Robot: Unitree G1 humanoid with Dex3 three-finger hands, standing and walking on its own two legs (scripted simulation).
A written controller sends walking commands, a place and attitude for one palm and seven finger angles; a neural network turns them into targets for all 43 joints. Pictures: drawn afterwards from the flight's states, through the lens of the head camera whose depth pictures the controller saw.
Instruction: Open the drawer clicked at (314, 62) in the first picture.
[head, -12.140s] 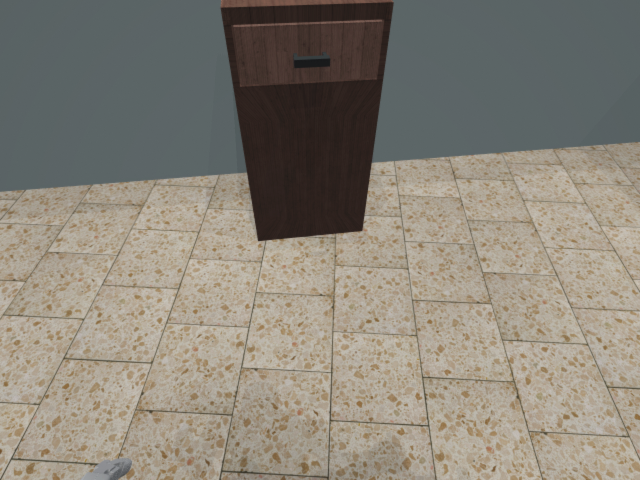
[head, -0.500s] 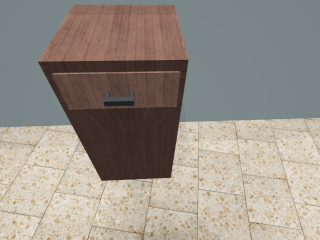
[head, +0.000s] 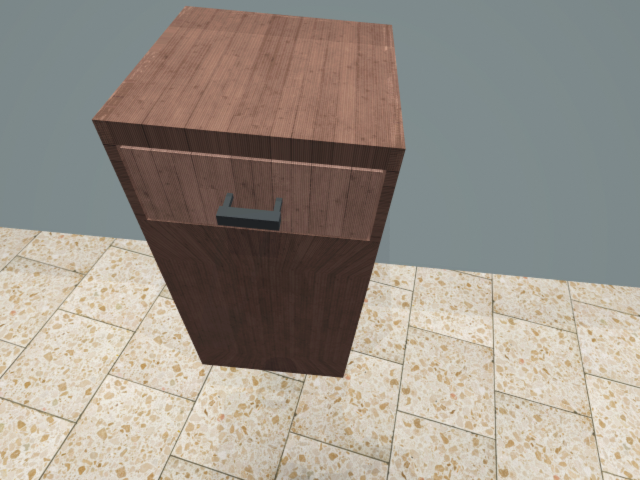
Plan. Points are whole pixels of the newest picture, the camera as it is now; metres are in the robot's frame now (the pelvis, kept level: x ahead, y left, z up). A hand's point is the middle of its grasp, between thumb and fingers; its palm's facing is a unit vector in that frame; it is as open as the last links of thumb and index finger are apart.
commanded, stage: come to a stop and stand still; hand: left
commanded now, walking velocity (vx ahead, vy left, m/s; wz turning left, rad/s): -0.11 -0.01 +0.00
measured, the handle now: (251, 209) +0.50 +0.17 +0.01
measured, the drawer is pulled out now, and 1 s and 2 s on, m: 0.00 0.00 0.00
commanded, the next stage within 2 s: look again from close up in 1.42 s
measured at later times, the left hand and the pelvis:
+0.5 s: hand out of the picture -0.02 +0.15 -0.17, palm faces +0.06 -0.98 -0.17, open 7.3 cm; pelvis -0.02 -0.02 +0.01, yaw +1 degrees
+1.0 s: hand out of the picture +0.00 +0.20 -0.17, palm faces +0.01 -0.98 -0.20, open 7.3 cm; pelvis -0.01 +0.03 +0.00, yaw -1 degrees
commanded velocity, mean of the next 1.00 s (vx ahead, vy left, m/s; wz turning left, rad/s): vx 0.00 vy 0.00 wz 0.00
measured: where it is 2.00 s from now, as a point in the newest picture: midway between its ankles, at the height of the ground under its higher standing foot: outside the picture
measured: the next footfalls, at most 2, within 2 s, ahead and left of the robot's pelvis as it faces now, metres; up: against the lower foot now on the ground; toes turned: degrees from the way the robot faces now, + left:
none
